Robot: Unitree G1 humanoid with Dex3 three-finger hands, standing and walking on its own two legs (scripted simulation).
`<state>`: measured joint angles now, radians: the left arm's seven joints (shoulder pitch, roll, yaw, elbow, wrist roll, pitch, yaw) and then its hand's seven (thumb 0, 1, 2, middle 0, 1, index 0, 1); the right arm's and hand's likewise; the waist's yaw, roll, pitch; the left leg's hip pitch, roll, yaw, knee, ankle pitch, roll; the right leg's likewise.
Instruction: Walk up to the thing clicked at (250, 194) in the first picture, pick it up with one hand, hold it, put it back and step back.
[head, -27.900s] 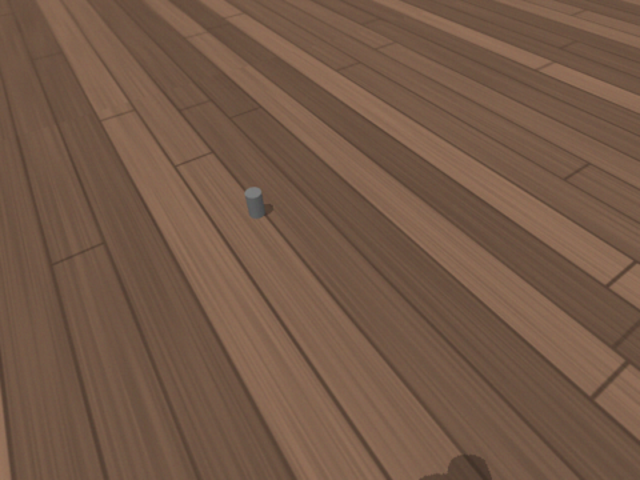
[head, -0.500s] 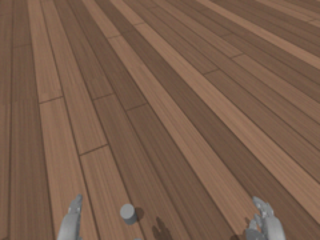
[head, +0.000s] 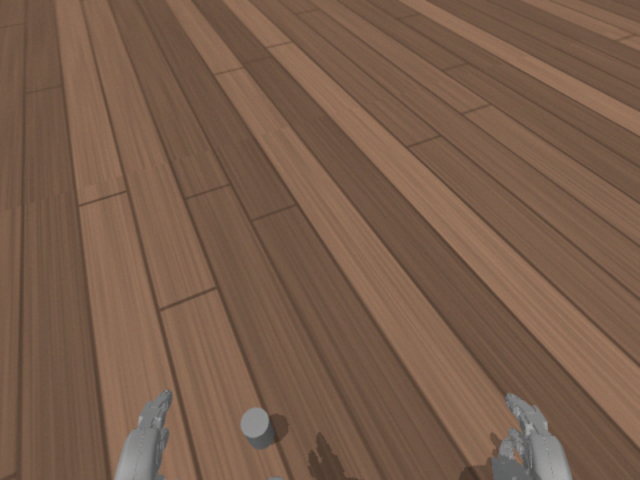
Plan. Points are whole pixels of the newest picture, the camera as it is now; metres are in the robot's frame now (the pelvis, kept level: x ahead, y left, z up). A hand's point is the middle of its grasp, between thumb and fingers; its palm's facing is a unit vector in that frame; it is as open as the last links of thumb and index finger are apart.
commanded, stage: stand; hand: left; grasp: from the side
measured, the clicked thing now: (258, 429) +0.36 +0.21 -0.66
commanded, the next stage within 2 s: none
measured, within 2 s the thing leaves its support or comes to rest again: neither
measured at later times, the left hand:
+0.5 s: hand out of the picture +0.07 +0.25 -0.11, palm faces +0.00 -0.93 -0.36, open 7.6 cm
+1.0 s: hand out of the picture +0.00 +0.26 -0.11, palm faces -0.01 -0.93 -0.36, open 7.4 cm
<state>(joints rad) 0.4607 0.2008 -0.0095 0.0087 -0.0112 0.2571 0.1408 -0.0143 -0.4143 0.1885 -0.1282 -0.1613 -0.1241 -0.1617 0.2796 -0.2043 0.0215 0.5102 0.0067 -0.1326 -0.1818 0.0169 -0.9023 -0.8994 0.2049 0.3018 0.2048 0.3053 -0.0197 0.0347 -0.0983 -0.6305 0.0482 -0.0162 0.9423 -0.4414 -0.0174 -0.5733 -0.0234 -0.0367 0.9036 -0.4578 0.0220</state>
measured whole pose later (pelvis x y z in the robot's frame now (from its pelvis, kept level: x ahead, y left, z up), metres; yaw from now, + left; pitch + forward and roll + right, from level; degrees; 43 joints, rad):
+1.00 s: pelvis -0.03 +0.01 +0.05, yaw +1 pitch -4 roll +0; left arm 0.20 0.33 0.00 1.13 0.03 -0.01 0.01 0.00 0.91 0.90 -0.21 -0.30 -0.20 -0.30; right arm 0.16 -0.32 -0.02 1.12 -0.02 0.01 0.01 0.01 -0.91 -0.90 0.20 0.30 0.20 0.30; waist 0.00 0.02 0.05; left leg -0.19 0.00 0.00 0.41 -0.15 0.00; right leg -0.16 -0.06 -0.03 0.42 -0.19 0.04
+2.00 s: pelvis +0.01 +0.01 +0.06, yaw +0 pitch -3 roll +0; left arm 0.10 0.33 0.01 1.15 0.02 -0.01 0.01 0.00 0.91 0.90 -0.21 -0.30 -0.20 -0.30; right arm 0.09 -0.34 -0.01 1.15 -0.01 -0.01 0.00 0.01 -0.91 -0.90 0.20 0.30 0.20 0.30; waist 0.00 0.01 0.06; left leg -0.11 0.01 0.01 0.33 -0.16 0.00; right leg -0.08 -0.06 -0.03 0.32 -0.19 0.04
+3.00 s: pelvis -0.11 +0.03 +0.03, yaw -2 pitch -1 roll -1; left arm 0.13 0.40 0.08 0.91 0.01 0.06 0.02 0.00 0.91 0.90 -0.21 -0.30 -0.20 -0.30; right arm 0.14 -0.34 -0.05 0.86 -0.03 0.02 -0.01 0.01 -0.90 -0.90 0.21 0.30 0.21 0.31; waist -0.02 -0.02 0.19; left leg -0.41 0.00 0.05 0.61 -0.18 0.05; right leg -0.36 0.06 0.12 1.03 -0.54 0.01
